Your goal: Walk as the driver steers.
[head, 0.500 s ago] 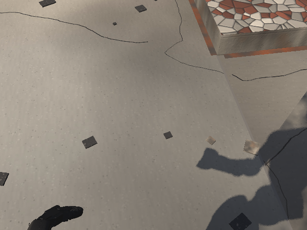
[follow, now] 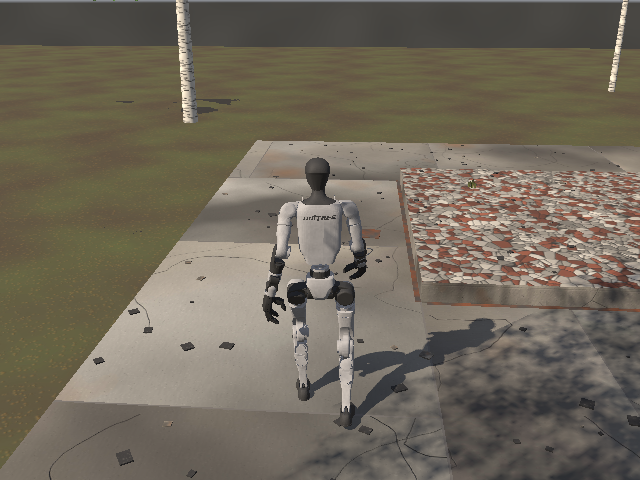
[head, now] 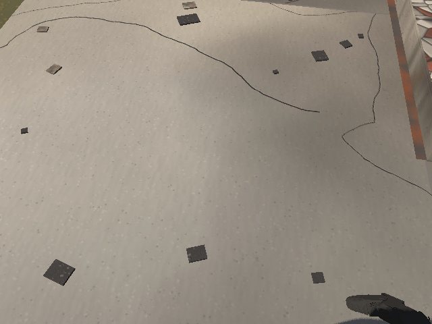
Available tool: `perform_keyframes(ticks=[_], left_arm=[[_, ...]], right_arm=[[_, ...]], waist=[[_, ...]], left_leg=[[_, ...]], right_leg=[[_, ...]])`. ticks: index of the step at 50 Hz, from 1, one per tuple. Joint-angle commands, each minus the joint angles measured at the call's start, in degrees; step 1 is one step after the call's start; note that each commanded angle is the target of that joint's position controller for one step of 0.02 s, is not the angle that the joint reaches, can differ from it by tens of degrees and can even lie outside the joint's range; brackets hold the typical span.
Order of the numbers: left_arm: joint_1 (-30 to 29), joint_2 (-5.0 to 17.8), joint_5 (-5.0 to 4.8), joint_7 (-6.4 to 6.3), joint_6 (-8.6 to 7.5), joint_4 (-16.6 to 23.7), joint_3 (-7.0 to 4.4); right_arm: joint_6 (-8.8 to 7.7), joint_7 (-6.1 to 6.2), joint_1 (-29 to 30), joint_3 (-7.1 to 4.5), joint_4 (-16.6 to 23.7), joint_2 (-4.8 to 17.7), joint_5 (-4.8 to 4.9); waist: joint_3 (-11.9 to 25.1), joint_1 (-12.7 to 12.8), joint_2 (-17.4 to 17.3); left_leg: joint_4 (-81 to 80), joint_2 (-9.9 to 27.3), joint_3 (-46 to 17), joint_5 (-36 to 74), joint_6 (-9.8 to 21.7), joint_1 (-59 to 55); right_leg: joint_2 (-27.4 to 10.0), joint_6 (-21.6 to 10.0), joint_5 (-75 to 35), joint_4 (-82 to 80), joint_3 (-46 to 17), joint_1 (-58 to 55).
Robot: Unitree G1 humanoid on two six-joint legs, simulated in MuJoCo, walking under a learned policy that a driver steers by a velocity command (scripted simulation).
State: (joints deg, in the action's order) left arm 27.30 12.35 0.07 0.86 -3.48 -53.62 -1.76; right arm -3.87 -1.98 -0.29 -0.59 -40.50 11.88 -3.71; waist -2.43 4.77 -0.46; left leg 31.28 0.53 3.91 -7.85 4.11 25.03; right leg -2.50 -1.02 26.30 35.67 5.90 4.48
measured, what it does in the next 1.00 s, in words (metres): walks ahead, turning right: right foot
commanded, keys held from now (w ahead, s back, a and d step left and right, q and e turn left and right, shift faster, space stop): w+e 1.00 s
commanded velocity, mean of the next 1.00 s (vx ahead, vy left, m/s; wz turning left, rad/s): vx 0.50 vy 0.00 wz -0.51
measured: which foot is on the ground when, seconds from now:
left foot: down 0.00-0.52, up 0.54-1.00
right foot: up 0.00-0.48, down 0.50-1.00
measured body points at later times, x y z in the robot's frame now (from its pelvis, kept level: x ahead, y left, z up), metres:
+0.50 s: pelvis +0.25 -0.03 -0.01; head +0.28 -0.05 +0.44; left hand +0.50 +0.13 -0.11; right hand +0.15 -0.27 -0.15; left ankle +0.09 +0.09 -0.72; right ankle +0.34 -0.12 -0.73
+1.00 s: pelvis +0.50 -0.12 +0.01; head +0.53 -0.15 +0.45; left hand +0.63 +0.14 -0.11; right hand +0.57 -0.43 -0.08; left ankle +0.70 -0.10 -0.70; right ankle +0.34 -0.12 -0.73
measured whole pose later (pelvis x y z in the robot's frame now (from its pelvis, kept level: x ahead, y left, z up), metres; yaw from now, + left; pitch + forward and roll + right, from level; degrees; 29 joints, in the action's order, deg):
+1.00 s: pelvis +0.50 -0.12 +0.01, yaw -34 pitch +2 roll -1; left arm 26.2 16.3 0.8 -0.2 -2.4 -48.0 -4.2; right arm -2.1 -1.6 -1.6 -0.9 -39.5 14.3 -1.7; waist -2.0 5.9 -1.6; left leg 34.2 1.7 -1.5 -4.6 -1.5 32.9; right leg 7.7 -6.0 21.0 18.9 -11.3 -1.2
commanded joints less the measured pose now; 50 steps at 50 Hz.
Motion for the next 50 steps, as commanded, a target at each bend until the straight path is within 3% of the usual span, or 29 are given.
perform_keyframes(ticks=[1,2,3,5,9,14,18,20,22,24,25,26,27,28,29,30,32,34,36,39,46,48,50], left_arm=[[-0.60,8.08,0.03,-0.79,0.25,5.47,-1.98],[-3.43,7.22,-0.15,-0.38,0.16,6.18,-2.13],[-3.80,5.96,-0.20,-0.14,0.29,5.66,-2.01],[-2.57,5.05,1.20,0.57,1.79,4.58,-2.30],[-7.46,3.47,1.58,1.79,3.22,6.32,-2.57],[-17.09,2.83,1.77,2.68,3.29,9.64,-1.99],[-24.83,2.68,2.10,3.57,3.05,12.82,-1.15],[-26.30,3.19,2.27,3.63,3.01,13.86,-1.18],[-24.65,4.03,2.33,3.18,3.09,13.94,-1.59],[-16.64,5.84,2.24,2.39,2.69,12.09,-2.66],[-8.39,7.41,2.65,1.67,2.05,9.49,-3.66],[-1.33,13.03,3.19,0.72,1.83,7.86,-5.46],[-5.14,19.15,1.78,0.50,2.40,9.23,-6.91],[-4.34,18.06,0.62,0.34,3.08,9.80,-6.76],[-6.86,15.35,0.47,-0.19,3.05,9.18,-5.97],[-8.74,12.16,0.38,-0.36,2.71,8.76,-5.08],[-12.25,9.45,0.01,-0.66,1.72,9.32,-4.08],[-11.18,9.85,-0.29,-0.35,0.51,9.12,-3.95],[-9.19,11.29,-0.15,-0.22,0.05,8.78,-4.28],[-5.44,11.44,-0.15,-0.25,0.12,8.26,-4.28],[0.51,12.45,0.51,-0.99,0.38,7.99,-4.43],[-0.27,13.23,0.77,-1.43,0.41,8.51,-4.59],[-4.04,14.35,0.89,-1.55,0.30,9.62,-4.81]], right_arm=[[0.13,2.00,-22.60,-4.91,-2.55,14.40,1.25],[-0.15,1.88,-18.17,-3.59,-2.66,10.32,1.65],[-0.54,1.62,-15.75,-2.91,-2.94,7.54,1.88],[-1.29,1.96,-13.91,-2.38,-3.42,5.47,2.39],[-2.96,2.39,-16.69,-2.96,-5.36,6.49,2.94],[-2.81,2.62,-20.11,-2.94,-7.60,6.19,2.57],[-2.40,3.05,-23.03,-3.46,-9.22,8.38,2.54],[-1.80,3.28,-24.26,-3.67,-10.06,9.25,2.47],[-1.16,3.58,-23.94,-3.98,-10.38,10.84,2.37],[-0.01,3.68,-23.31,-4.51,-10.41,12.86,2.26],[0.44,3.49,-22.53,-4.56,-9.94,13.20,2.53],[0.34,3.28,-22.83,-3.87,-8.04,10.63,2.42],[-0.22,2.18,-22.62,-3.31,-3.49,6.17,3.22],[-0.97,1.93,-15.44,-3.57,-1.87,9.84,2.52],[-1.68,1.70,-13.50,-3.14,-1.23,8.59,3.26],[-2.06,1.89,-15.04,-3.01,-2.15,8.30,3.26],[-0.22,1.86,-16.95,-2.91,-2.71,7.78,1.34],[1.57,1.44,-17.41,-2.86,-2.51,7.13,0.71],[2.25,1.17,-14.36,-2.68,-1.25,6.59,0.85],[2.41,1.04,-6.72,-2.58,1.34,6.86,1.05],[1.30,0.35,4.82,-1.68,5.66,6.98,1.81],[0.79,0.40,4.59,-1.73,6.34,7.85,2.08],[0.31,0.92,-1.81,-2.30,4.86,9.49,2.32]], waist=[[16.19,-11.01,-5.33],[8.36,-8.63,-4.84],[4.75,-6.96,-4.36],[2.11,-4.38,-6.12],[0.62,-3.38,-4.39],[-2.31,-4.76,-3.67],[-3.96,-6.78,-3.54],[-3.97,-7.01,-3.29],[-1.82,-5.73,-4.49],[3.60,-2.03,-5.33],[8.36,1.93,-3.10],[13.81,4.18,2.96],[17.47,-0.42,16.00],[15.43,2.46,4.76],[8.59,0.58,2.24],[3.82,-2.46,-1.53],[2.73,-6.01,-0.86],[3.40,-6.74,0.02],[2.48,-6.11,0.82],[0.44,-3.45,2.60],[0.12,0.97,4.35],[0.17,0.11,5.08],[1.45,-3.53,5.86]], left_leg=[[-13.79,24.41,-33.61,-6.84,8.90,-38.02],[-15.65,21.05,-24.87,-4.21,7.09,-30.56],[-18.17,18.37,-19.02,-0.73,5.42,-24.92],[-20.88,15.02,-11.45,2.45,3.30,-18.94],[-23.32,14.52,-4.34,9.89,3.93,-19.01],[-23.45,13.48,3.03,13.25,4.19,-20.91],[-22.45,14.80,7.07,18.11,3.57,-24.52],[-19.68,15.39,8.87,24.98,2.96,-28.23],[-12.95,15.52,10.81,42.47,2.21,-31.09],[1.60,15.59,11.55,52.90,2.01,-31.73],[14.56,14.48,12.34,45.65,0.78,-26.69],[31.85,12.20,12.12,22.24,-1.03,-13.40],[52.63,-1.99,5.62,-22.60,-4.84,11.79],[53.63,0.44,-4.99,-19.00,-4.43,18.29],[50.58,3.14,-5.52,-13.66,-3.91,19.28],[44.21,5.18,-5.44,-10.91,-3.83,15.65],[37.86,6.67,-6.01,-10.29,-4.85,8.69],[34.65,6.26,-5.06,-9.85,-5.93,7.26],[30.30,6.07,-4.22,-6.43,-6.81,9.25],[22.01,5.75,-4.04,0.19,-7.65,14.00],[7.14,1.85,-4.32,5.80,-6.76,14.61],[3.39,0.91,-5.11,4.28,-5.71,10.54],[-0.62,-0.96,-5.01,0.35,-4.08,-1.10]], right_leg=[[0.96,-4.04,2.26,34.08,-8.02,32.84],[-0.86,-4.25,-2.73,32.64,-8.85,33.11],[-2.15,-3.82,-5.82,30.33,-8.40,31.27],[-3.15,-2.68,-8.86,28.87,-7.74,27.94],[-3.54,-1.54,-15.56,28.84,-7.11,32.53],[-3.42,-0.90,-24.48,17.82,-5.41,36.60],[-2.23,-2.90,-25.65,6.42,-0.85,33.58],[-0.82,-4.66,-22.05,3.13,1.21,32.03],[2.63,-6.94,-16.38,1.55,3.70,27.17],[6.92,-9.73,-10.37,-0.28,4.60,17.78],[8.47,-11.44,-12.48,-5.37,3.18,6.20],[-2.13,-14.34,-6.72,-7.76,-11.55,-7.85],[-16.33,-23.50,-8.24,-16.26,-45.43,-22.14],[-16.67,-22.81,-12.89,-20.23,-44.97,-20.44],[-15.88,-21.49,-18.15,-20.04,-36.74,-14.01],[-13.13,-18.73,-26.02,-20.60,-31.04,-5.83],[-7.85,-16.00,-32.80,-21.76,-23.49,2.15],[-5.78,-16.00,-36.73,-22.52,-21.16,4.26],[-4.48,-15.47,-35.50,-23.67,-20.30,5.25],[-3.54,-13.87,-32.87,-24.38,-21.26,3.22],[-4.24,-12.45,-38.74,-19.25,-24.74,-4.90],[-5.08,-11.29,-40.83,-17.20,-26.60,-5.28],[-4.66,-8.87,-45.38,-13.34,-27.13,-1.56]])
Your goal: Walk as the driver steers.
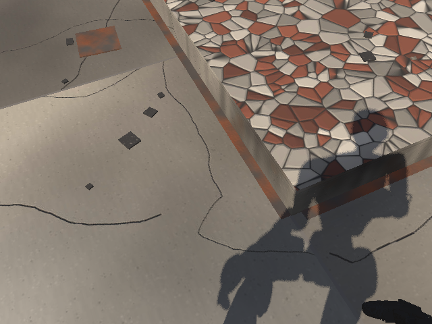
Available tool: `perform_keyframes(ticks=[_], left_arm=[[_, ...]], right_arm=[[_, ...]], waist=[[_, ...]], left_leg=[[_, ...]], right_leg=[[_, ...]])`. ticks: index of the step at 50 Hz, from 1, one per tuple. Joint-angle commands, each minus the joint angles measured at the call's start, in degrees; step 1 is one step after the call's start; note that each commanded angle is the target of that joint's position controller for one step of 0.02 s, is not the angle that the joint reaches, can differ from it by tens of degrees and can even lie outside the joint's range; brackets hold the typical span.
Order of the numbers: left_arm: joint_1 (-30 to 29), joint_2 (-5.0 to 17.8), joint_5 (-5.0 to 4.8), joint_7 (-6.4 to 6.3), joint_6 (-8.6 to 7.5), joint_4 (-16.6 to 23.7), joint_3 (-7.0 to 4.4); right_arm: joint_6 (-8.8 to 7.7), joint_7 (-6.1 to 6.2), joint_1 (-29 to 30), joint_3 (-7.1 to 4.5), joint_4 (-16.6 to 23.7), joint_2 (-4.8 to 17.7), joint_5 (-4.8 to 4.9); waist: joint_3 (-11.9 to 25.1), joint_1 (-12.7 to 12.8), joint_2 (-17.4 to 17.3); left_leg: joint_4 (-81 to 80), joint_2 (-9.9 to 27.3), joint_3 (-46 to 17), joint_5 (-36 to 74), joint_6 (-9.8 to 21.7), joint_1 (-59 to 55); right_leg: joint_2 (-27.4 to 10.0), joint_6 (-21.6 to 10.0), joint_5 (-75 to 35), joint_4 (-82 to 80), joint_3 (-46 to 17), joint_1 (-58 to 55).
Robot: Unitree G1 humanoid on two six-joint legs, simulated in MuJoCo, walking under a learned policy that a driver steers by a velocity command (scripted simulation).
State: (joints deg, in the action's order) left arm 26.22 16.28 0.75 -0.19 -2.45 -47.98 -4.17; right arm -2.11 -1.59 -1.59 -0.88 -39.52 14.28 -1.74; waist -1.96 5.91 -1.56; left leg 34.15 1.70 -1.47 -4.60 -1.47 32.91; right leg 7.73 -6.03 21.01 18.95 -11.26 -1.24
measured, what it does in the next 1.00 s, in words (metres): walks ahead, turning right: left foot, then right foot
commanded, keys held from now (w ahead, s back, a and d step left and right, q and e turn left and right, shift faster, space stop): w+e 0.88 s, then e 0.12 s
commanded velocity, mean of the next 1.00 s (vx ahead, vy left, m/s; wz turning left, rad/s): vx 0.49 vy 0.00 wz -0.60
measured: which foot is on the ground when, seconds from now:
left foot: up 0.00-0.02, down 0.04-0.60, up 0.62-1.00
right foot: down 0.00-0.04, up 0.06-0.56, down 0.58-1.00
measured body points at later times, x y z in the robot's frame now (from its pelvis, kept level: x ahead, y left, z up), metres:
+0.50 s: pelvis +0.25 +0.00 +0.00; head +0.29 -0.01 +0.45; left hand +0.52 +0.16 -0.09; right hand +0.16 -0.25 -0.13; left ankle +0.16 +0.13 -0.73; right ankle +0.36 -0.15 -0.70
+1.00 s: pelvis +0.49 -0.13 +0.01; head +0.52 -0.16 +0.46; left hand +0.65 +0.12 -0.11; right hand +0.52 -0.43 -0.09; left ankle +0.69 -0.08 -0.68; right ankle +0.38 -0.13 -0.73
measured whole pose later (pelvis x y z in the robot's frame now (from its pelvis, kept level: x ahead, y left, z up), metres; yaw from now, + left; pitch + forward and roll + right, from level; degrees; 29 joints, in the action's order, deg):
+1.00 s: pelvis +0.49 -0.13 +0.01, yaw -35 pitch +2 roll +0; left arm 23.9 16.2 1.0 -0.2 -1.9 -46.9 -3.9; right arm -1.4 -0.6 -4.7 -1.0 -40.0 14.8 -1.9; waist -2.4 4.4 -1.6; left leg 46.9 3.5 -1.4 -9.0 -2.4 37.7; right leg 8.4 -6.7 16.7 19.3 -9.1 3.1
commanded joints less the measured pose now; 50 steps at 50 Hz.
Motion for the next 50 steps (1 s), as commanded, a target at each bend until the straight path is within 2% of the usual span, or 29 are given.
perform_keyframes(ticks=[1,2,3,4,5,6,7,8,10,13,17,20,24,27,28,29,30,31,32,33,34,35,36,38,40,44,46,47,50], left_arm=[[-4.25,10.81,0.14,-0.18,-0.96,4.28,-2.42],[-4.81,9.73,-0.36,0.39,-1.35,4.41,-2.09],[-3.55,4.38,-0.76,0.60,-1.77,6.27,-0.55],[3.55,2.26,-1.86,0.58,-1.38,8.01,-0.11],[1.37,6.80,0.22,0.00,-0.18,5.36,-0.54],[-2.88,7.10,0.56,0.70,0.11,5.49,-0.73],[-4.62,6.00,0.49,1.21,0.34,5.75,-0.54],[-5.46,5.48,1.02,1.74,0.89,5.88,-0.51],[-5.34,4.67,1.31,2.62,2.06,5.97,-0.30],[-9.97,3.88,1.34,3.46,2.62,7.86,0.00],[-17.44,2.84,1.19,4.07,2.53,10.34,0.58],[-22.91,1.48,1.07,4.90,1.98,11.88,1.39],[-28.10,1.61,1.53,5.44,1.92,13.89,1.71],[-24.64,2.91,2.12,4.57,1.95,13.33,1.01],[-19.35,3.94,2.27,4.07,1.52,11.81,0.37],[-9.80,5.35,2.72,3.33,0.91,8.69,-0.63],[-2.83,11.05,3.29,2.36,0.90,7.19,-2.45],[-5.16,16.36,1.06,1.94,1.40,8.35,-3.83],[-3.13,15.30,0.28,1.52,1.93,8.44,-3.78],[-5.28,12.70,-0.06,0.98,1.81,7.14,-3.15],[-7.43,9.51,-0.19,0.74,1.49,6.62,-2.22],[-9.46,7.99,-0.43,0.51,1.01,6.50,-1.63],[-11.43,7.02,-0.43,0.48,0.56,7.01,-1.22],[-10.71,7.22,-0.69,0.80,-0.49,6.63,-1.14],[-8.85,8.44,-0.39,0.91,-0.78,5.96,-1.52],[-4.36,8.52,-0.58,0.87,-0.74,4.65,-1.67],[-2.69,8.67,-0.06,0.34,-0.60,3.97,-1.81],[-1.94,8.59,0.05,0.04,-0.42,3.84,-1.81],[-1.06,8.94,0.62,-1.00,0.46,4.13,-1.98]], right_arm=[[-1.85,1.14,-6.97,-2.68,1.93,8.47,0.36],[-2.63,1.91,-14.64,-3.44,0.35,10.48,-0.23],[-2.82,2.99,-24.00,-4.26,0.34,14.76,-1.62],[-2.01,2.82,-20.23,-5.15,0.63,18.71,-1.88],[-1.42,2.46,-16.00,-4.35,1.37,12.57,-0.84],[-1.39,2.24,-12.84,-3.16,1.69,7.96,-0.28],[-1.50,2.04,-11.61,-2.63,1.19,6.25,-0.39],[-1.84,2.16,-12.24,-2.45,0.37,5.93,-0.24],[-2.98,1.89,-13.81,-2.51,-1.09,6.04,0.37],[-4.05,1.42,-15.52,-2.93,-2.41,6.79,0.92],[-3.85,1.38,-17.88,-3.14,-4.17,7.02,0.73],[-3.76,1.38,-18.80,-3.34,-5.12,7.63,0.74],[-3.03,1.95,-21.81,-3.87,-6.98,9.47,0.78],[-1.88,2.51,-22.51,-4.24,-8.14,11.71,0.65],[-1.39,2.58,-22.43,-4.34,-8.23,12.48,0.72],[-0.98,2.60,-21.48,-4.23,-7.67,12.56,0.99],[-1.18,2.22,-22.58,-3.28,-5.18,9.37,1.35],[-1.62,1.35,-21.14,-2.90,-1.02,6.29,1.00],[-2.01,1.17,-14.45,-3.34,0.41,9.76,0.35],[-2.59,1.00,-12.87,-2.63,0.73,7.84,1.14],[-2.83,1.13,-14.15,-2.38,-0.24,7.32,1.07],[-2.14,1.16,-14.42,-2.44,-0.30,7.34,0.14],[-1.07,1.05,-16.37,-2.34,-1.04,7.28,-0.75],[0.43,0.61,-16.97,-2.33,-1.09,6.75,-1.28],[0.92,0.43,-13.78,-2.11,-0.10,5.90,-1.05],[0.89,0.27,-4.32,-1.85,2.68,5.50,-0.83],[0.59,0.64,-2.60,-1.35,3.02,4.15,-0.10],[0.35,0.88,-2.08,-1.18,3.27,4.35,0.12],[-0.77,1.55,0.01,-1.10,4.25,5.23,-0.12]], waist=[[3.94,-7.59,5.99],[8.72,-11.57,2.55],[18.30,-14.00,-4.75],[20.67,-7.78,-18.84],[12.16,-6.94,-6.71],[5.76,-6.98,-1.09],[2.99,-6.24,-0.17],[1.83,-5.95,-2.54],[1.74,-5.27,-4.91],[1.24,-5.31,-4.19],[-0.67,-6.57,-3.28],[-1.83,-7.78,-3.36],[-3.19,-9.22,-3.25],[0.35,-6.91,-4.66],[3.79,-4.63,-4.58],[9.26,-0.16,-2.29],[16.01,1.85,5.29],[19.88,-1.63,16.20],[17.65,1.61,6.75],[10.45,-0.42,4.20],[5.26,-3.46,1.42],[3.30,-5.68,1.42],[3.37,-7.34,2.03],[4.09,-8.18,2.68],[3.07,-7.43,2.91],[0.21,-4.04,4.46],[1.01,-3.38,6.59],[1.27,-3.16,6.12],[2.25,-2.64,5.61]], left_leg=[[-5.46,-3.67,1.30,-4.17,2.49,-17.93],[-8.30,-0.23,-1.27,-3.92,4.29,-29.81],[-9.82,14.94,-16.47,-17.00,6.86,-42.77],[-18.80,25.24,-43.99,-20.66,12.94,-49.03],[-19.06,23.11,-41.06,-27.80,12.58,-41.11],[-19.77,19.81,-30.60,-24.50,11.37,-33.65],[-20.94,16.90,-22.33,-15.88,10.26,-29.19],[-21.74,14.75,-16.37,-9.75,9.40,-26.77],[-22.84,13.02,-9.67,-0.56,9.03,-24.83],[-24.64,13.54,-3.90,5.72,10.03,-26.55],[-25.53,12.41,3.35,10.02,9.97,-28.78],[-25.13,11.53,8.23,11.47,8.92,-29.07],[-23.02,13.52,11.37,17.09,7.98,-34.46],[-11.47,14.15,14.58,41.70,6.97,-38.54],[-2.65,13.97,15.25,46.80,6.91,-38.40],[10.55,12.81,16.54,41.53,5.72,-33.00],[28.58,10.26,16.82,19.35,3.44,-16.22],[47.15,-1.94,11.03,-26.02,0.19,4.92],[49.00,-0.01,1.19,-22.80,0.59,11.16],[45.34,2.81,0.34,-17.45,1.07,11.51],[38.74,4.72,0.51,-15.34,1.22,7.81],[34.98,5.65,-0.01,-15.46,0.79,4.45],[33.27,5.74,0.13,-15.24,0.24,0.96],[30.16,5.16,0.98,-14.28,-0.66,-0.76],[25.85,4.80,1.54,-10.51,-1.24,0.94],[14.71,3.92,1.44,-1.90,-1.93,5.40],[13.96,1.57,2.39,-1.99,-1.92,4.27],[13.31,0.95,2.17,-2.35,-1.69,3.91],[13.49,-1.12,1.33,-5.90,-0.13,5.39]], right_leg=[[-13.04,-2.63,-44.38,9.84,-9.31,5.89],[-9.09,-1.18,-40.86,21.56,-6.27,10.40],[-5.39,-0.19,-19.82,38.55,-1.14,17.75],[1.70,1.20,12.36,49.71,3.87,34.14],[-4.42,0.77,6.95,54.13,3.50,38.27],[-6.22,1.07,1.40,52.42,4.37,37.18],[-7.86,1.66,-1.24,50.15,5.05,35.71],[-9.17,2.17,-2.07,48.48,5.64,34.64],[-9.72,2.87,-3.62,48.12,6.72,33.30],[-10.67,3.55,-7.79,47.23,7.16,38.30],[-11.26,4.58,-14.69,39.51,8.98,42.84],[-11.35,4.08,-19.99,28.93,12.07,39.79],[-10.41,1.53,-15.73,19.77,16.24,37.15],[-5.34,-1.93,-6.74,16.37,19.58,29.16],[-2.90,-3.51,-4.93,14.76,19.81,23.20],[-1.45,-5.37,-7.34,10.16,18.67,10.60],[-12.95,-9.41,1.77,7.91,2.22,-6.99],[-27.04,-16.34,-2.65,0.73,-29.14,-17.95],[-26.42,-16.26,-11.00,-1.31,-27.02,-17.09],[-25.27,-15.18,-17.80,-1.20,-18.22,-10.27],[-22.18,-12.54,-24.81,-2.11,-12.80,-1.76],[-19.22,-10.98,-28.60,-2.86,-9.27,3.40],[-17.38,-10.38,-30.78,-3.87,-6.74,6.89],[-15.56,-10.56,-33.21,-5.04,-4.90,9.59],[-14.43,-10.24,-29.84,-6.59,-4.53,10.89],[-13.35,-8.34,-25.53,-7.39,-5.85,8.70],[-13.34,-7.69,-37.59,-3.27,-5.08,6.52],[-13.39,-7.41,-43.59,-1.09,-4.94,5.88],[-14.68,-7.04,-54.79,4.98,-8.32,0.30]])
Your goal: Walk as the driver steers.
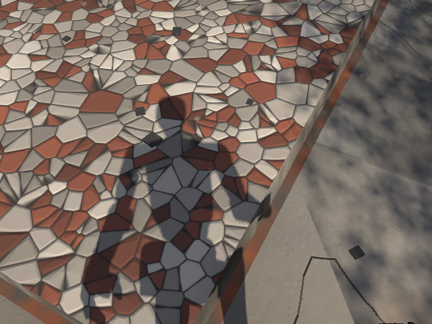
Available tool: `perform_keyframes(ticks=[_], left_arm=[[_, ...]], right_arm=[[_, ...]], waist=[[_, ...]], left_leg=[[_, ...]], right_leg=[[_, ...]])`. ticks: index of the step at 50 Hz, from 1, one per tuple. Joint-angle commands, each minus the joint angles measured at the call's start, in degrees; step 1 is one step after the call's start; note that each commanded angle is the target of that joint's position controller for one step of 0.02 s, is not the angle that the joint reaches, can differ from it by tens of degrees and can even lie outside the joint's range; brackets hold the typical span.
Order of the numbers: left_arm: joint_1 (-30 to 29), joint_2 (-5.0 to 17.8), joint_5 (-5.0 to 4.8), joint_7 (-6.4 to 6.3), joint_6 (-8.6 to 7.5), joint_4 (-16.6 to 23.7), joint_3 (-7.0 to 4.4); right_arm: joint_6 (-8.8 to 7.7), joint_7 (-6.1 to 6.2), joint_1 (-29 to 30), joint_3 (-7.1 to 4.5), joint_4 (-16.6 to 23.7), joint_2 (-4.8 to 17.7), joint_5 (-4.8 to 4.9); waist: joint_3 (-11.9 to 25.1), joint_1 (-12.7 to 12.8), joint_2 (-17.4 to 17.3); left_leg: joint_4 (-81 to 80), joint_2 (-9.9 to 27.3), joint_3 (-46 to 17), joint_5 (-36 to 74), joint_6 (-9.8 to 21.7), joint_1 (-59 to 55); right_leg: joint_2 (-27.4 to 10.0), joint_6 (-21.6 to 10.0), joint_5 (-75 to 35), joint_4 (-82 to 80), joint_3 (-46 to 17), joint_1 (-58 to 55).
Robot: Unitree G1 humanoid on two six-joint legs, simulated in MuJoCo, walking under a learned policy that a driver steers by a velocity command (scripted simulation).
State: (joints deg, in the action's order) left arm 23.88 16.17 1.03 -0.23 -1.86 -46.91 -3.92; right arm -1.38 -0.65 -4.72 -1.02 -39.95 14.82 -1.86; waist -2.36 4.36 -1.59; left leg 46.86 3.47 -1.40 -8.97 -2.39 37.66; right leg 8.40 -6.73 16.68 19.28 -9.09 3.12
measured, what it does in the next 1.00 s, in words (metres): steps on the spot, turning right: left foot, then right foot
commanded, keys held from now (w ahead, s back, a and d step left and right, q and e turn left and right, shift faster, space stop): e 0.74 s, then no key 0.26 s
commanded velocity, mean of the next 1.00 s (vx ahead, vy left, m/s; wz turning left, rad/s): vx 0.07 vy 0.00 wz -0.54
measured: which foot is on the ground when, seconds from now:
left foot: up 0.00-0.08, down 0.10-0.56, up 0.58-1.00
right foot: down 0.00-0.10, up 0.12-0.56, down 0.58-1.00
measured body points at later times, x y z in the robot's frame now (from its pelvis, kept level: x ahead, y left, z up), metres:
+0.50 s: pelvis +0.10 +0.02 +0.00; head +0.13 +0.01 +0.44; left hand +0.33 +0.22 -0.10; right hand +0.10 -0.27 -0.12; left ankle +0.18 +0.12 -0.74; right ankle +0.07 -0.09 -0.70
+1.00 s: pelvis +0.09 +0.00 +0.00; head +0.11 -0.02 +0.45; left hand +0.32 +0.16 -0.12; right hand +0.05 -0.30 -0.12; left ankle +0.14 +0.10 -0.72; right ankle +0.06 -0.09 -0.74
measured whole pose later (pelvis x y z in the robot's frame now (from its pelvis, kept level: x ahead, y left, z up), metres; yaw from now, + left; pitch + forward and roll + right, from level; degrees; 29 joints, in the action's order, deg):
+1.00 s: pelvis +0.09 +0.00 +0.00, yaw -32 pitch +0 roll +0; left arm 13.7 15.0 1.4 0.3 1.9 -40.7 -2.2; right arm 4.2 1.2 -11.3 -2.6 -41.8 15.4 0.0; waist -2.8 0.7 0.4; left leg 37.4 -0.8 0.2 -23.0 0.3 17.1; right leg 6.8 -3.7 11.3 26.4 -7.0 14.8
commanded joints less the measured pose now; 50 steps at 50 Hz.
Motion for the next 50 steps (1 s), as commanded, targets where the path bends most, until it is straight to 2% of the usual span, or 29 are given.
perform_keyframes(ticks=[1,3,4,5,6,7,8,9,10,11,12,13,15,19,22,25,26,27,28,29,30,31,32,33,35,38,44,48,50], left_arm=[[0.47,9.51,0.03,-1.32,0.20,3.49,-2.40],[-3.80,10.63,-0.37,-1.41,0.31,4.46,-2.78],[-5.10,11.02,-1.18,-0.99,-0.10,4.44,-2.89],[-5.16,7.73,-1.97,-0.57,-0.95,5.50,-2.04],[0.43,1.01,-2.15,-0.90,-0.99,6.90,-0.76],[6.61,5.26,-1.54,-1.83,-0.01,6.45,-1.57],[4.66,7.23,-0.06,-2.01,1.40,4.73,-1.99],[0.38,8.05,0.80,-1.26,2.25,5.11,-2.25],[-1.57,7.58,0.72,-0.39,3.10,5.65,-2.39],[-2.44,7.15,0.70,0.52,4.17,6.05,-2.36],[-2.89,6.78,0.60,1.07,4.85,6.50,-2.25],[-3.41,5.99,0.29,1.31,5.17,7.09,-2.04],[-4.91,5.14,0.37,1.47,5.61,7.99,-1.69],[-10.08,4.57,0.76,2.13,6.84,11.16,-1.13],[-13.05,3.70,0.43,2.75,7.08,13.40,-0.49],[-14.03,4.37,-0.16,2.70,6.54,14.67,-0.64],[-13.51,4.17,-0.37,2.67,6.19,14.81,-0.62],[-11.75,3.87,-0.23,2.51,5.68,14.41,-0.63],[-9.48,4.62,0.14,2.01,5.02,13.32,-0.89],[-8.93,8.71,0.52,1.13,4.19,13.53,-1.66],[-8.71,17.52,-0.01,0.79,4.17,15.38,-3.80],[-5.27,14.92,0.12,0.87,4.04,13.88,-3.73],[-7.23,11.82,0.19,0.73,3.97,13.26,-2.50],[-10.79,10.08,0.25,0.54,4.03,13.34,-1.92],[-13.66,7.94,-0.21,0.05,3.82,13.85,-1.25],[-10.95,7.97,-0.56,0.30,3.24,12.66,-1.22],[-7.96,7.28,0.23,0.20,2.93,10.53,-0.83],[-9.12,7.47,0.63,0.39,3.09,9.33,-0.56],[-10.78,6.87,0.07,0.16,3.25,8.63,-0.15]], right_arm=[[-1.90,0.51,2.29,-1.10,4.71,5.60,-0.14],[-2.34,1.08,-5.06,-1.53,2.39,6.59,0.08],[-2.60,1.58,-10.31,-2.05,0.66,7.57,0.00],[-3.37,2.25,-16.79,-2.71,-0.57,9.98,-0.62],[-3.24,2.38,-19.03,-2.98,0.35,13.79,-0.44],[-2.23,1.60,-18.58,-3.72,1.29,14.18,0.40],[-1.76,1.43,-13.20,-2.85,3.00,9.44,0.94],[-1.49,1.50,-9.33,-1.57,3.84,5.01,1.21],[-1.12,1.74,-7.27,-1.15,4.03,4.05,0.88],[-0.80,2.24,-6.35,-1.37,3.93,4.87,0.84],[-0.57,2.55,-7.22,-1.72,3.42,5.67,0.66],[-0.58,2.61,-8.20,-2.07,2.99,6.47,0.36],[-0.53,2.73,-9.11,-2.57,2.73,7.20,0.21],[0.23,2.69,-8.97,-3.05,3.08,7.61,0.17],[0.81,2.31,-8.17,-3.67,3.73,8.87,-0.17],[1.54,2.01,-10.10,-4.47,3.12,10.76,-0.32],[1.93,1.86,-10.31,-4.64,3.03,11.16,0.03],[2.32,1.76,-9.85,-4.79,2.91,11.42,0.60],[2.74,1.54,-11.95,-4.80,2.08,10.49,0.74],[3.41,0.91,-14.72,-4.21,2.28,7.43,0.43],[4.35,1.70,-10.90,-3.17,7.32,4.88,0.41],[5.26,2.13,-6.43,-3.72,7.06,7.83,0.48],[5.50,1.96,-6.87,-3.69,6.31,7.20,1.47],[5.07,1.83,-8.11,-3.70,4.90,7.06,1.87],[4.45,1.61,-10.27,-4.22,2.84,8.45,0.50],[4.69,1.16,-9.24,-3.88,2.36,7.14,0.87],[5.36,1.45,-5.72,-2.99,2.44,5.59,1.24],[5.09,1.97,-6.77,-2.75,1.77,5.41,2.00],[4.55,2.31,-9.68,-2.39,0.49,4.35,1.99]], waist=[[2.31,-1.60,4.52],[4.51,-5.34,6.85],[5.44,-8.30,6.03],[9.15,-10.41,3.28],[15.06,-6.75,-9.84],[22.69,-4.56,-10.53],[17.64,-3.28,-4.72],[11.20,-3.45,-2.54],[7.86,-2.87,-3.56],[5.77,-2.70,-6.36],[5.04,-2.74,-6.71],[5.85,-2.62,-6.57],[6.68,-2.83,-5.86],[5.97,-3.71,-7.04],[5.44,-4.38,-8.42],[5.62,-5.68,-9.96],[5.69,-5.46,-9.64],[5.59,-4.12,-8.01],[5.73,-3.53,-3.41],[4.15,-4.04,11.87],[2.12,-2.88,22.27],[1.78,-0.17,13.92],[0.74,-2.47,12.21],[-0.05,-4.66,10.53],[2.89,-5.70,11.22],[5.95,-4.96,7.25],[5.13,-2.61,8.83],[4.61,-3.22,8.70],[4.49,-5.49,7.31]], left_leg=[[-4.24,-3.22,0.02,-0.15,1.43,-1.87],[-15.02,-6.69,0.60,1.95,2.84,-17.68],[-22.55,-7.49,2.47,9.72,3.19,-26.05],[-22.96,0.82,-3.63,23.30,5.45,-40.10],[-16.46,21.11,-18.98,62.58,10.14,-51.08],[-17.92,26.94,-30.46,68.14,17.17,-48.78],[-19.79,23.89,-25.87,55.57,17.44,-42.10],[-22.26,18.75,-17.48,44.15,15.48,-35.87],[-24.62,15.15,-12.34,36.37,13.92,-31.89],[-26.50,13.25,-8.57,32.80,14.09,-28.20],[-27.18,12.16,-5.55,32.99,13.88,-25.61],[-27.26,12.32,-4.24,33.39,14.30,-25.53],[-27.88,13.35,-2.56,31.13,15.09,-25.70],[-29.88,14.73,-0.17,16.49,14.82,-25.96],[-29.83,14.52,2.98,6.98,12.89,-23.49],[-27.42,15.39,4.33,5.33,11.61,-24.22],[-25.62,15.28,4.95,5.37,10.89,-24.60],[-22.22,14.67,6.73,5.26,9.01,-23.22],[-16.44,13.19,8.92,3.01,5.92,-20.58],[-1.94,7.21,13.90,-12.68,1.82,-12.66],[7.61,-2.15,10.84,-28.90,-1.42,-1.46],[14.74,-0.44,3.17,-27.57,-0.92,-1.73],[16.26,-0.35,1.51,-23.12,-0.35,-1.96],[14.63,0.16,0.47,-17.93,0.09,-2.97],[15.72,-1.17,1.33,-13.69,0.48,-4.67],[13.95,-2.05,0.83,-13.09,0.22,-4.77],[1.32,-2.84,0.94,-15.24,1.29,-10.65],[-7.66,-4.57,1.81,-16.29,2.82,-19.12],[-19.09,-5.04,2.35,-10.15,3.67,-25.99]], right_leg=[[-14.63,-4.86,-51.99,6.54,-10.59,-4.12],[-11.02,-0.69,-56.45,13.31,-9.73,0.73],[-8.54,1.20,-52.99,19.56,-9.11,3.50],[-5.51,3.18,-36.51,31.24,-8.49,12.33],[2.32,4.48,21.33,48.28,-0.98,22.96],[1.88,5.22,21.26,57.58,-0.02,24.67],[-1.30,5.99,16.49,60.54,0.56,25.53],[-3.23,6.75,13.35,58.43,2.03,26.59],[-4.65,7.87,11.10,56.99,2.85,26.63],[-5.16,8.89,9.46,56.29,3.91,25.89],[-4.90,9.30,7.97,55.85,4.77,24.40],[-4.66,9.50,7.41,54.87,5.18,24.07],[-4.98,9.54,6.94,52.76,5.71,24.52],[-7.77,9.14,4.85,44.01,7.41,25.61],[-9.14,8.27,5.57,33.36,9.55,19.79],[-8.19,6.79,8.38,24.83,12.81,14.97],[-7.76,6.23,7.32,20.50,13.43,13.26],[-6.92,5.40,3.64,13.51,14.30,9.22],[-6.31,4.66,-0.05,6.17,12.07,4.62],[-16.87,2.49,-3.94,-3.83,-4.35,2.04],[-30.75,-7.00,-19.00,-5.55,-23.50,6.75],[-29.38,-10.14,-24.67,-3.07,-19.31,7.07],[-25.68,-9.22,-25.44,-1.72,-14.07,8.23],[-21.19,-6.64,-22.99,-1.71,-9.72,8.74],[-17.47,-5.29,-28.34,-0.30,-6.97,6.03],[-17.85,-5.97,-29.82,0.42,-8.11,2.09],[-18.33,-6.52,-22.51,-0.12,-10.89,2.63],[-17.83,-5.53,-23.63,1.19,-12.52,6.52],[-16.34,-3.45,-22.20,2.94,-12.70,8.80]])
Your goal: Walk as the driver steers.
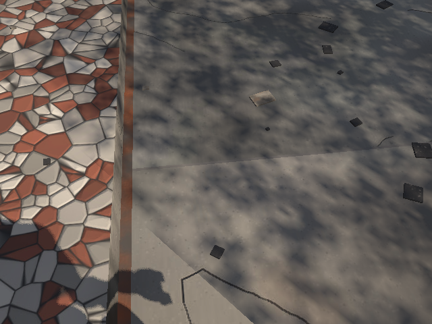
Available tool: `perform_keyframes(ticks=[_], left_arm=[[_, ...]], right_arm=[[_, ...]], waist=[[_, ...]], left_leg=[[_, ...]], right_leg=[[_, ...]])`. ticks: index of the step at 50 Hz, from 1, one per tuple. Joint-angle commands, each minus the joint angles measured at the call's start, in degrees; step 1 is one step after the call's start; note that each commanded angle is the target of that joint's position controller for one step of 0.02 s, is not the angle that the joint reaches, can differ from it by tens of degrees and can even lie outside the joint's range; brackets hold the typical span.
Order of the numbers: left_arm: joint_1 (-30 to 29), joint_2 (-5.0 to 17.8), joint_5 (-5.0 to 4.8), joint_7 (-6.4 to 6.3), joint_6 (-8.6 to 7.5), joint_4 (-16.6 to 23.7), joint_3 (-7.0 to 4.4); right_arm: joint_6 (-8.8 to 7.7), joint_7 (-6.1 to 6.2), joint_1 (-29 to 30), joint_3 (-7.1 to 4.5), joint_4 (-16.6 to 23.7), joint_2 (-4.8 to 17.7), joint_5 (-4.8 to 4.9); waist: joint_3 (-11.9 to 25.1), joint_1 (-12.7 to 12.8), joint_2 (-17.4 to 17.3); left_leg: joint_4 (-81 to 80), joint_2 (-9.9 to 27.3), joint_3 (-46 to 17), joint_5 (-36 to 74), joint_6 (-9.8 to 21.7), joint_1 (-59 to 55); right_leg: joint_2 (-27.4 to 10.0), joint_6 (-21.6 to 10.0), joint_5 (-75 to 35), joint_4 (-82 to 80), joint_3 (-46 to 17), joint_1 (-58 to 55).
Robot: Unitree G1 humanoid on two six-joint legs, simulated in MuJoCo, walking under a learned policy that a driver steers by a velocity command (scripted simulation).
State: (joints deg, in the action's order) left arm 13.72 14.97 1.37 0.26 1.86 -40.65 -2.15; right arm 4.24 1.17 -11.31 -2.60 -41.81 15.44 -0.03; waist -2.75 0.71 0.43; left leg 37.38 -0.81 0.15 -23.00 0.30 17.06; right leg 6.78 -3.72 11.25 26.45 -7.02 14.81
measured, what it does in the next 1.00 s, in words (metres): walks ahead, turning right: left foot, then right foot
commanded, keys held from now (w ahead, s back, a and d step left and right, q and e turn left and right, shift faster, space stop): no key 0.08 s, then w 0.16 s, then w+e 0.08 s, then e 0.68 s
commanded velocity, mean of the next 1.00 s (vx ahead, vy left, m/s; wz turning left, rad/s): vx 0.12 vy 0.00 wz -0.37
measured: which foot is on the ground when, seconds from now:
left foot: up 0.00-0.02, down 0.04-0.38, up 0.40-0.78, down 0.80-1.00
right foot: down 0.00-0.04, up 0.06-0.34, down 0.36-0.80, up 0.82-1.00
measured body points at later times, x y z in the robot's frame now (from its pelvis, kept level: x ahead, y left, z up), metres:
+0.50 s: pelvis +0.06 -0.02 +0.00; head +0.08 -0.04 +0.45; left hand +0.14 +0.25 -0.12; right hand +0.12 -0.30 -0.13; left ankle +0.03 +0.10 -0.68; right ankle +0.01 -0.10 -0.74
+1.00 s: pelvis +0.15 +0.00 +0.00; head +0.20 +0.01 +0.45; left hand +0.35 +0.24 -0.13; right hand +0.17 -0.30 -0.09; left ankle +0.23 +0.07 -0.74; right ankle +0.06 -0.09 -0.66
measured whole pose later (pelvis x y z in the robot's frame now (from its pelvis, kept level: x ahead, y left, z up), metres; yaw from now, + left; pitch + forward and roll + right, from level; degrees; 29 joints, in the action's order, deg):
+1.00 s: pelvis +0.15 +0.00 +0.00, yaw -24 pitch -1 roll -1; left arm 11.8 19.0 0.7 1.1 3.7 -46.7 -4.6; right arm 1.1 2.5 -9.2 -1.4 -42.0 15.3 -0.9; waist -6.2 0.8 2.2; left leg 25.4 1.4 4.5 -9.2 2.5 15.2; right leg 4.5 1.4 26.9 62.6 -2.9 23.1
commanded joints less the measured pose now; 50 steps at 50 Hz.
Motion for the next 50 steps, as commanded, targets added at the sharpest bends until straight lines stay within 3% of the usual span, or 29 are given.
perform_keyframes(ticks=[1,2,3,4,5,7,8,12,15,17,18,19,20,21,22,24,25,29,33,36,39,40,41,42,43,44,45,47,50], left_arm=[[-1.23,7.03,-0.78,-0.60,-0.58,2.15,-1.46],[-0.15,4.21,-0.87,-0.70,-0.96,2.33,-0.58],[2.64,3.15,-1.27,-0.69,-0.99,1.91,-0.40],[1.93,5.57,-0.19,-0.65,-0.49,0.92,-0.93],[2.08,5.34,0.10,-0.28,-0.36,0.28,-0.84],[-0.03,5.39,1.01,0.58,-0.76,-0.24,-0.98],[-1.27,5.80,1.40,1.10,-1.03,0.17,-1.09],[-3.77,3.66,0.58,1.80,-2.76,-0.08,-0.32],[-2.05,3.10,-0.05,1.90,-3.48,-1.45,-0.07],[0.56,2.48,0.36,1.49,-3.80,-3.10,-0.01],[3.32,3.73,0.65,1.13,-4.01,-3.99,-0.47],[7.98,6.93,0.95,0.60,-4.36,-4.83,-1.27],[11.04,13.91,-0.18,0.20,-4.15,-5.09,-3.17],[13.50,13.15,-0.48,0.21,-4.03,-6.78,-3.28],[11.88,11.46,-0.86,0.14,-4.23,-6.64,-2.84],[7.62,9.63,-0.85,-0.29,-4.25,-5.98,-2.43],[6.31,8.99,-0.94,-0.46,-4.20,-5.89,-2.28],[8.04,9.65,-1.13,-1.02,-3.35,-7.06,-2.67],[8.90,10.20,-0.89,-1.44,-2.42,-7.50,-3.04],[6.82,11.16,-0.58,-1.60,-1.85,-6.69,-3.51],[1.42,11.85,-1.51,-1.51,-1.65,-5.10,-3.89],[1.64,9.33,-2.09,-1.32,-2.03,-4.00,-3.24],[6.61,4.39,-1.95,-1.58,-1.70,-3.28,-2.20],[12.15,8.13,-0.35,-2.01,-0.39,-4.33,-3.26],[10.87,9.46,0.62,-1.90,0.40,-5.45,-3.67],[6.79,9.62,0.53,-1.07,0.82,-5.49,-3.92],[5.28,9.09,-0.03,-0.31,1.22,-5.19,-3.97],[4.24,7.90,-0.66,0.90,1.70,-4.90,-3.48],[1.85,6.96,-0.82,1.44,1.99,-3.78,-2.99]], right_arm=[[-1.75,0.75,-4.61,-0.52,1.70,3.39,-0.35],[-2.64,1.13,-4.28,-0.63,2.19,5.98,-1.50],[-3.17,0.85,0.72,-1.06,3.71,10.01,-1.49],[-3.20,0.41,1.90,-0.86,3.11,8.28,-1.03],[-3.43,-0.08,2.59,-0.07,2.98,5.87,-0.91],[-2.86,-0.38,-0.28,-0.95,1.19,8.01,-1.11],[-2.75,-0.38,-2.63,-1.28,0.28,8.63,-1.26],[-3.58,-1.08,-6.49,-2.36,-1.80,9.10,-1.12],[-4.33,-1.30,-4.37,-3.01,-2.28,9.11,-1.05],[-4.57,-1.33,-3.48,-3.02,-2.88,8.29,-0.65],[-4.89,-1.07,-3.35,-2.66,-2.89,6.78,-0.78],[-5.22,-0.98,-1.08,-1.85,-1.39,4.33,-1.19],[-5.66,-1.15,1.64,-1.10,2.10,2.51,-1.44],[-5.40,-0.59,3.09,-2.01,2.07,6.27,-2.17],[-5.23,-0.51,0.93,-2.10,1.16,6.31,-1.82],[-5.19,-0.61,-0.27,-2.17,0.37,6.56,-0.95],[-4.90,-0.75,-0.23,-2.10,0.24,6.55,-1.17],[-3.55,-1.07,2.27,-1.53,1.34,5.15,-0.76],[-3.13,-0.67,6.37,-1.01,2.82,5.04,-0.46],[-3.31,-0.15,6.35,-1.14,3.12,6.10,-0.10],[-4.37,0.99,-0.49,-1.64,1.45,7.30,-0.52],[-5.13,1.72,-4.08,-2.42,1.27,10.75,-1.36],[-4.93,2.26,-3.94,-2.52,2.67,14.47,-1.05],[-3.97,1.62,-5.48,-2.71,1.96,14.71,0.58],[-3.65,1.39,-2.78,-1.75,2.70,10.99,0.63],[-3.51,1.37,0.79,-0.89,3.25,7.75,0.46],[-3.19,1.48,3.63,-0.51,3.90,6.93,-0.33],[-3.39,1.72,3.05,-0.69,3.17,7.71,-1.13],[-3.94,1.47,0.21,-0.97,2.00,8.11,-1.10]], waist=[[5.12,-2.90,3.53],[5.87,-1.81,-2.82],[3.65,1.61,-9.38],[3.09,0.54,-11.42],[3.30,0.90,-10.43],[-0.70,-1.19,-13.00],[-2.09,-2.31,-12.92],[-3.22,-3.91,-7.33],[-1.32,-2.39,-7.83],[-0.98,-0.22,-6.53],[0.60,1.10,-4.53],[2.46,3.29,1.81],[0.79,4.00,13.89],[-2.40,4.98,10.06],[-2.30,2.66,5.98],[-0.65,0.11,3.73],[0.39,-0.41,4.18],[1.79,-0.09,4.29],[2.21,1.31,5.73],[2.05,0.82,6.32],[2.58,-3.70,5.52],[6.42,-4.54,-0.40],[10.61,-1.68,-12.34],[14.57,0.04,-15.56],[9.39,1.00,-9.71],[4.78,0.59,-6.00],[3.25,1.30,-6.56],[2.80,0.66,-9.52],[4.43,-0.43,-8.55]], left_leg=[[-17.54,0.92,-0.85,11.00,1.54,-11.43],[-22.11,9.40,-9.62,10.88,2.94,-14.93],[-23.76,17.76,-19.24,18.14,7.08,-11.43],[-22.38,19.95,-19.16,20.72,11.16,-3.66],[-23.82,17.04,-17.09,11.19,10.61,-3.00],[-26.81,12.68,-16.07,-10.01,8.39,-3.98],[-27.98,13.69,-18.00,-12.19,9.39,-6.11],[-28.48,14.85,-18.81,-7.47,12.01,-13.51],[-27.55,12.93,-12.55,-3.09,10.78,-10.56],[-23.12,10.79,-7.26,-0.83,8.90,-4.29],[-17.70,9.63,-4.62,2.72,7.41,-0.47],[-6.23,6.50,0.47,4.70,5.13,5.06],[5.25,-1.50,6.99,-4.46,1.90,17.10],[14.30,-0.44,1.97,-12.11,1.92,21.97],[18.85,1.33,-0.18,-10.10,1.90,22.28],[20.04,2.68,-0.69,-4.31,0.97,19.68],[19.76,2.68,-0.48,-2.03,0.17,18.09],[15.83,1.21,0.43,3.80,-1.94,16.37],[9.53,0.14,0.12,8.44,-1.39,13.23],[3.58,-0.80,-1.11,8.76,-0.61,7.71],[-11.78,-1.72,-1.07,16.31,0.67,-6.67],[-15.92,6.93,-8.57,21.63,2.59,-15.61],[-16.25,22.65,-24.43,40.48,7.21,-23.93],[-17.07,28.20,-33.12,43.82,14.09,-18.84],[-18.42,25.65,-29.17,36.48,14.59,-14.78],[-19.69,21.27,-20.65,29.81,13.30,-10.05],[-21.01,17.61,-15.17,24.21,11.42,-8.02],[-21.11,14.47,-8.66,28.39,11.12,-7.21],[-20.69,15.99,-6.20,29.59,12.19,-9.75]], right_leg=[[-13.27,-3.97,-12.25,-3.28,-14.51,0.50],[-9.92,-0.80,-4.53,0.43,-11.97,3.92],[-1.63,1.20,5.84,2.94,-3.52,6.47],[-2.43,1.68,12.88,6.93,-0.34,-0.04],[-2.66,1.36,11.70,6.95,0.39,-2.04],[-1.37,0.70,9.65,9.26,4.57,1.70],[-2.06,0.81,11.94,11.77,5.22,5.48],[-4.28,1.65,14.48,10.71,6.77,11.35],[-3.48,0.35,9.90,2.78,8.96,2.17],[-2.14,-1.02,4.12,-5.54,10.09,-8.58],[-3.25,-1.75,4.90,-5.73,7.09,-14.45],[-10.72,-3.71,9.98,-9.51,-3.68,-19.38],[-22.46,-10.12,8.63,-14.08,-23.89,-21.25],[-26.23,-14.69,-4.68,-13.18,-27.27,-20.75],[-24.76,-15.13,-17.73,-10.56,-22.55,-21.03],[-20.01,-12.12,-32.21,-8.93,-14.49,-19.20],[-18.14,-11.00,-36.71,-8.64,-11.96,-18.18],[-15.98,-10.05,-42.34,-7.40,-9.71,-15.42],[-14.99,-8.05,-42.96,-4.60,-10.68,-12.93],[-14.05,-5.78,-39.92,-1.86,-13.30,-10.22],[-10.00,-1.34,-31.89,4.75,-15.38,-4.75],[-6.17,1.03,-22.68,14.05,-12.43,-0.79],[2.22,2.68,17.90,27.64,-3.15,8.21],[2.66,2.77,29.62,37.22,0.46,8.92],[-0.19,2.86,25.72,42.57,-0.15,10.58],[-1.89,3.39,21.40,42.95,0.79,11.11],[-3.18,4.21,18.08,41.65,1.54,10.69],[-3.28,5.40,15.11,39.81,3.47,10.03],[-3.48,5.73,14.73,35.16,4.46,10.24]])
